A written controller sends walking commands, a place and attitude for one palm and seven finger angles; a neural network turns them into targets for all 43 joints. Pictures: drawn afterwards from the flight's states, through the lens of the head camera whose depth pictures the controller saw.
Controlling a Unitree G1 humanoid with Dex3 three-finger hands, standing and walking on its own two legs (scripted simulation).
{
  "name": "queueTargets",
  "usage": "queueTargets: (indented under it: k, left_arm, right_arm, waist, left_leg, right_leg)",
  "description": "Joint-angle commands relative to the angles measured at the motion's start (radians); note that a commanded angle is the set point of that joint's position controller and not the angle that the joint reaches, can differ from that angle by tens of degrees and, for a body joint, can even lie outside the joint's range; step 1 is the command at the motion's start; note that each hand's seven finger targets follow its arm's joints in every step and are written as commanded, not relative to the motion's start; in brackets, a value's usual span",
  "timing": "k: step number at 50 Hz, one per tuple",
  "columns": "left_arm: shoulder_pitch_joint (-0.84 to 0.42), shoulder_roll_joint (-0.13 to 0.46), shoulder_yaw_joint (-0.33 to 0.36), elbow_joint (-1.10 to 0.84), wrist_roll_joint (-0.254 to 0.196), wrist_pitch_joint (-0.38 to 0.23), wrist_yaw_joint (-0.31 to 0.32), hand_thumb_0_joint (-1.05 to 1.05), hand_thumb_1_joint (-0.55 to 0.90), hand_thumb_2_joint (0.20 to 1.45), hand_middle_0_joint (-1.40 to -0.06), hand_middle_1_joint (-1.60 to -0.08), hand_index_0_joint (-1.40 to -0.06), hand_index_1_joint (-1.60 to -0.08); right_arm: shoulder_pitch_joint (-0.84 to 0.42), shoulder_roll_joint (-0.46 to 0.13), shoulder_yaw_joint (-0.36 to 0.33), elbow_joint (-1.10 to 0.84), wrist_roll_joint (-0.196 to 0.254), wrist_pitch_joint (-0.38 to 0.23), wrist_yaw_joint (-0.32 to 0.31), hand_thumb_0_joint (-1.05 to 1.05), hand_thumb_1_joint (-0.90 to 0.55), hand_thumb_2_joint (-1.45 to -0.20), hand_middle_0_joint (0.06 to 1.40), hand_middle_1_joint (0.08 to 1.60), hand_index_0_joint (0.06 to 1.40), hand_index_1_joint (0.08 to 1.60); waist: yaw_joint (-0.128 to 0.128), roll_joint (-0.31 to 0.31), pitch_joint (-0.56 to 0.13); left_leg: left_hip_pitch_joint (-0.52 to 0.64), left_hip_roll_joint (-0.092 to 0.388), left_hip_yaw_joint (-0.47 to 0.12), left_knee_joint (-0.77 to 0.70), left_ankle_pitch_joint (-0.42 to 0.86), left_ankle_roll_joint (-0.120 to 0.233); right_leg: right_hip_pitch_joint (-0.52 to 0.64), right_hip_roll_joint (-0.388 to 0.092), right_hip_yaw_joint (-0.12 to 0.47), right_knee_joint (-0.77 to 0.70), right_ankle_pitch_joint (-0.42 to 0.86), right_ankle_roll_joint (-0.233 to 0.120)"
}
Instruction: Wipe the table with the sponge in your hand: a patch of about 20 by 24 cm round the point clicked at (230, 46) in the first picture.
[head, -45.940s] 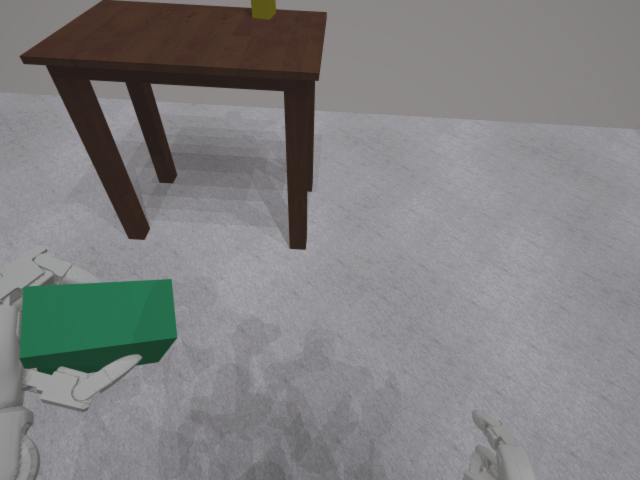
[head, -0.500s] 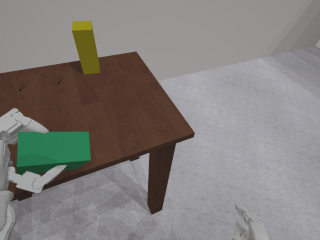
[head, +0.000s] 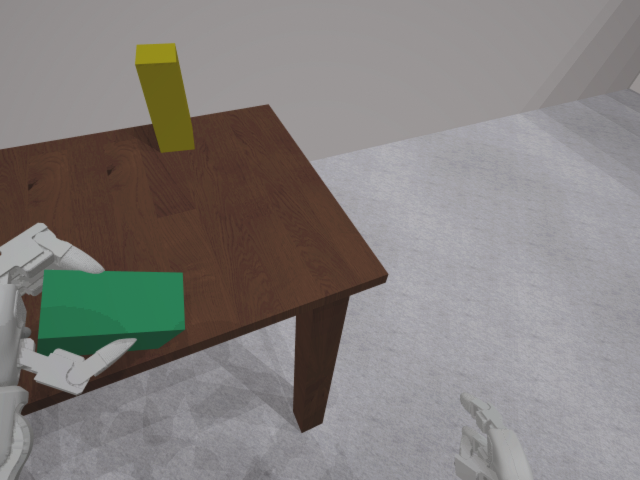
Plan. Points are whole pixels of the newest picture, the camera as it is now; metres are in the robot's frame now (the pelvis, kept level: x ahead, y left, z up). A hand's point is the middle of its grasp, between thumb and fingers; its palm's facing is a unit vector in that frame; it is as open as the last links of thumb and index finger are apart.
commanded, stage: come to a stop and stand still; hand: left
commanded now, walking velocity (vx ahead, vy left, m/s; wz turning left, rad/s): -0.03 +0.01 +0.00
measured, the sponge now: (130, 314) +0.24 +0.22 +0.13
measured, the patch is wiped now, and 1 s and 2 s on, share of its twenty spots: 0.95 0.95 0.95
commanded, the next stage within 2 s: look again from close up in 1.36 s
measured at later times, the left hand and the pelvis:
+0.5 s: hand (64, 333) +0.20 +0.26 +0.15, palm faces +0.44 -0.80 -0.41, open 9.6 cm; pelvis +0.00 -0.02 +0.00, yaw +4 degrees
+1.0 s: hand (42, 331) +0.20 +0.28 +0.15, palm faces +0.44 -0.83 -0.36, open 9.6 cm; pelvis -0.01 +0.01 +0.00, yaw +3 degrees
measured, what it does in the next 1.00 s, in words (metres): stands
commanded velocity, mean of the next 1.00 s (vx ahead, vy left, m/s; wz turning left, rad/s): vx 0.00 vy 0.00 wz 0.00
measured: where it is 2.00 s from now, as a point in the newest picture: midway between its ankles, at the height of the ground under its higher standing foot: outside the picture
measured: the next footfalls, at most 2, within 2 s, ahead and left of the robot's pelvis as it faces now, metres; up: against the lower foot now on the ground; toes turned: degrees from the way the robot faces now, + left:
none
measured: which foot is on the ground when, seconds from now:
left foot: down 0.00-1.00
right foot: down 0.00-1.00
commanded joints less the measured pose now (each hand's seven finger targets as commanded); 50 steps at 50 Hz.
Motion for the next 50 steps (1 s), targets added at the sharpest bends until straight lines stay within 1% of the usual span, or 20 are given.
queueTargets:
  k: [1, 2, 3, 4, 5, 6, 10, 14, 18, 19, 23, 24, 28, 29, 33, 37, 43, 44, 48, 50]
  left_arm:
    - [-0.072, 0.158, 0.094, -0.217, -0.015, -0.054, 0.02, 0.0, 0.1, 1.3, -1.2, -1.6, -1.2, -1.6]
    - [-0.075, 0.153, 0.088, -0.222, -0.016, -0.054, 0.021, 0.0, 0.1, 1.3, -1.2, -1.6, -1.2, -1.6]
    - [-0.892, 0.835, 0.279, -0.521, -0.006, -0.181, 0.045, 0.0, 0.1, 1.3, -1.2, -1.6, -1.2, -1.6]
    - [-0.545, 0.412, 0.33, -0.107, 0.022, -0.131, 0.037, 0.0, 0.1, 1.3, -1.2, -1.6, -1.2, -1.6]
    - [-0.407, 0.329, 0.218, -0.001, -0.008, -0.113, 0.041, 0.0, 0.1, 1.3, -1.2, -1.6, -1.2, -1.6]
    - [-0.332, 0.384, 0.27, 0.003, -0.01, -0.118, 0.043, 0.0, 0.1, 1.3, -1.2, -1.6, -1.2, -1.6]
    - [-0.031, 0.253, 0.142, -0.121, -0.072, -0.148, 0.013, 0.0, 0.1, 1.3, -1.2, -1.6, -1.2, -1.6]
    - [0.016, 0.261, 0.137, -0.156, -0.094, -0.176, 0.032, 0.0, 0.1, 1.3, -1.2, -1.6, -1.2, -1.6]
    - [-0.118, 0.376, 0.213, -0.157, -0.087, -0.188, 0.05, 0.0, 0.1, 1.3, -1.2, -1.6, -1.2, -1.6]
    - [-0.127, 0.324, 0.17, -0.138, -0.081, -0.188, 0.047, 0.0, 0.1, 1.3, -1.2, -1.6, -1.2, -1.6]
    - [-0.131, 0.341, 0.158, -0.179, -0.068, -0.173, 0.054, 0.0, 0.1, 1.3, -1.2, -1.6, -1.2, -1.6]
    - [-0.122, 0.288, 0.121, -0.197, -0.065, -0.172, 0.052, 0.0, 0.1, 1.3, -1.2, -1.6, -1.2, -1.6]
    - [-0.048, 0.295, 0.137, -0.208, -0.061, -0.157, 0.06, 0.0, 0.1, 1.3, -1.2, -1.6, -1.2, -1.6]
    - [-0.051, 0.246, 0.108, -0.219, -0.063, -0.155, 0.057, 0.0, 0.1, 1.3, -1.2, -1.6, -1.2, -1.6]
    - [-0.023, 0.275, 0.15, -0.156, -0.067, -0.136, 0.058, 0.0, 0.1, 1.3, -1.2, -1.6, -1.2, -1.6]
    - [-0.062, 0.23, 0.116, -0.169, -0.074, -0.124, 0.048, 0.0, 0.1, 1.3, -1.2, -1.6, -1.2, -1.6]
    - [-0.08, 0.242, 0.114, -0.215, -0.058, -0.102, 0.051, 0.0, 0.1, 1.3, -1.2, -1.6, -1.2, -1.6]
    - [-0.076, 0.199, 0.089, -0.227, -0.057, -0.097, 0.048, 0.0, 0.1, 1.3, -1.2, -1.6, -1.2, -1.6]
    - [-0.058, 0.242, 0.134, -0.256, -0.045, -0.083, 0.053, 0.0, 0.1, 1.3, -1.2, -1.6, -1.2, -1.6]
    - [-0.07, 0.2, 0.104, -0.292, -0.041, -0.08, 0.049, 0.0, 0.1, 1.3, -1.2, -1.6, -1.2, -1.6]
  right_arm:
    - [-0.092, -0.13, -0.052, -0.157, 0.008, -0.049, -0.019, 0.0, -0.9, -0.9, 0.2, 0.3, 0.2, 0.3]
    - [-0.092, -0.131, -0.053, -0.158, 0.009, -0.049, -0.02, 0.0, -0.9, -0.9, 0.2, 0.3, 0.2, 0.3]
    - [0.073, -0.186, 0.124, -0.305, 0.057, -0.014, -0.091, 0.0, -0.9, -0.9, 0.2, 0.3, 0.2, 0.3]
    - [0.005, -0.089, -0.028, -0.214, 0.04, -0.051, -0.084, 0.0, -0.9, -0.9, 0.2, 0.3, 0.2, 0.3]
    - [-0.054, -0.131, -0.02, -0.159, 0.003, -0.068, -0.049, 0.0, -0.9, -0.9, 0.2, 0.3, 0.2, 0.3]
    - [-0.028, -0.169, -0.045, -0.159, -0.011, -0.077, -0.03, 0.0, -0.9, -0.9, 0.2, 0.3, 0.2, 0.3]
    - [-0.011, -0.181, -0.053, -0.153, 0.003, -0.106, 0.029, 0.0, -0.9, -0.9, 0.2, 0.3, 0.2, 0.3]
    - [-0.003, -0.191, -0.048, -0.132, 0.017, -0.136, 0.036, 0.0, -0.9, -0.9, 0.2, 0.3, 0.2, 0.3]
    - [-0.033, -0.215, -0.042, -0.108, 0.015, -0.141, 0.015, 0.0, -0.9, -0.9, 0.2, 0.3, 0.2, 0.3]
    - [-0.033, -0.192, -0.039, -0.098, 0.013, -0.137, 0.009, 0.0, -0.9, -0.9, 0.2, 0.3, 0.2, 0.3]
    - [-0.042, -0.207, -0.047, -0.084, 0.013, -0.136, 0.014, 0.0, -0.9, -0.9, 0.2, 0.3, 0.2, 0.3]
    - [-0.036, -0.188, -0.048, -0.082, 0.013, -0.134, 0.015, 0.0, -0.9, -0.9, 0.2, 0.3, 0.2, 0.3]
    - [-0.049, -0.202, -0.057, -0.086, 0.014, -0.132, 0.022, 0.0, -0.9, -0.9, 0.2, 0.3, 0.2, 0.3]
    - [-0.045, -0.186, -0.059, -0.09, 0.014, -0.126, 0.021, 0.0, -0.9, -0.9, 0.2, 0.3, 0.2, 0.3]
    - [-0.063, -0.197, -0.066, -0.097, 0.015, -0.106, 0.013, 0.0, -0.9, -0.9, 0.2, 0.3, 0.2, 0.3]
    - [-0.085, -0.182, -0.067, -0.113, 0.016, -0.09, 0.008, 0.0, -0.9, -0.9, 0.2, 0.3, 0.2, 0.3]
    - [-0.111, -0.186, -0.065, -0.119, 0.015, -0.082, 0.004, 0.0, -0.9, -0.9, 0.2, 0.3, 0.2, 0.3]
    - [-0.108, -0.168, -0.063, -0.124, 0.015, -0.079, 0.004, 0.0, -0.9, -0.9, 0.2, 0.3, 0.2, 0.3]
    - [-0.12, -0.181, -0.064, -0.124, 0.01, -0.075, 0.001, 0.0, -0.9, -0.9, 0.2, 0.3, 0.2, 0.3]
    - [-0.122, -0.172, -0.063, -0.133, 0.01, -0.071, 0.0, 0.0, -0.9, -0.9, 0.2, 0.3, 0.2, 0.3]
  waist:
    - [-0.003, 0.084, -0.136]
    - [-0.005, 0.085, -0.128]
    - [-0.056, 0.312, -0.026]
    - [0.029, 0.171, -0.101]
    - [0.007, 0.205, -0.046]
    - [0.008, 0.192, -0.089]
    - [0.027, -0.018, -0.178]
    - [0.03, 0.009, -0.187]
    - [0.023, 0.017, -0.156]
    - [0.017, 0.023, -0.16]
    - [0.022, 0.083, -0.174]
    - [0.02, 0.086, -0.184]
    - [0.026, 0.089, -0.183]
    - [0.022, 0.078, -0.184]
    - [0.021, 0.055, -0.16]
    - [0.017, 0.043, -0.139]
    - [0.014, 0.101, -0.159]
    - [0.014, 0.082, -0.162]
    - [0.012, 0.107, -0.186]
    - [0.008, 0.106, -0.178]
  left_leg:
    - [0.058, 0.126, -0.125, -0.105, 0.188, -0.064]
    - [0.055, 0.122, -0.125, -0.111, 0.158, -0.062]
    - [-0.27, 0.124, -0.241, -0.2, -0.045, -0.05]
    - [-0.123, 0.194, -0.257, -0.159, -0.144, -0.061]
    - [-0.039, 0.14, -0.188, -0.166, -0.046, -0.075]
    - [-0.022, 0.138, -0.166, -0.117, 0.014, -0.085]
    - [-0.006, 0.086, -0.127, -0.01, 0.143, -0.059]
    - [0.022, 0.077, -0.132, 0.0, 0.221, -0.06]
    - [0.013, 0.066, -0.157, 0.006, 0.181, -0.056]
    - [0.011, 0.068, -0.154, 0.002, 0.181, -0.053]
    - [0.034, 0.056, -0.161, 0.016, 0.182, -0.045]
    - [0.032, 0.059, -0.156, 0.013, 0.208, -0.046]
    - [0.037, 0.06, -0.165, 0.008, 0.238, -0.048]
    - [0.029, 0.066, -0.164, -0.001, 0.258, -0.053]
    - [0.028, 0.073, -0.176, -0.019, 0.25, -0.055]
    - [0.02, 0.086, -0.18, -0.053, 0.192, -0.058]
    - [0.025, 0.114, -0.211, -0.098, 0.148, -0.056]
    - [0.026, 0.12, -0.206, -0.102, 0.145, -0.058]
    - [0.033, 0.125, -0.209, -0.101, 0.176, -0.062]
    - [0.035, 0.131, -0.203, -0.104, 0.193, -0.072]
  right_leg:
    - [0.018, -0.039, 0.04, -0.041, 0.199, -0.044]
    - [0.017, -0.042, 0.045, -0.046, 0.193, -0.045]
    - [0.125, 0.04, 0.013, 0.163, -0.047, 0.034]
    - [-0.088, -0.016, -0.004, 0.144, -0.166, -0.008]
    - [-0.136, -0.019, -0.022, 0.097, -0.137, -0.034]
    - [-0.135, -0.034, -0.011, 0.063, -0.072, -0.041]
    - [-0.047, -0.079, 0.06, -0.009, 0.153, -0.059]
    - [-0.068, -0.082, 0.061, 0.007, 0.209, -0.051]
    - [-0.095, -0.078, 0.085, -0.011, 0.182, -0.051]
    - [-0.077, -0.092, 0.074, -0.01, 0.181, -0.053]
    - [-0.071, -0.092, 0.094, -0.014, 0.195, -0.062]
    - [-0.042, -0.098, 0.076, -0.005, 0.22, -0.06]
    - [-0.04, -0.087, 0.079, 0.002, 0.239, -0.06]
    - [-0.018, -0.09, 0.059, 0.006, 0.248, -0.056]
    - [-0.042, -0.082, 0.065, -0.005, 0.23, -0.052]
    - [-0.044, -0.08, 0.053, -0.018, 0.185, -0.045]
    - [-0.04, -0.057, 0.037, 0.021, 0.135, -0.037]
    - [-0.029, -0.061, 0.028, 0.016, 0.135, -0.036]
    - [-0.015, -0.051, 0.028, 0.026, 0.141, -0.035]
    - [-0.012, -0.051, 0.021, 0.02, 0.14, -0.036]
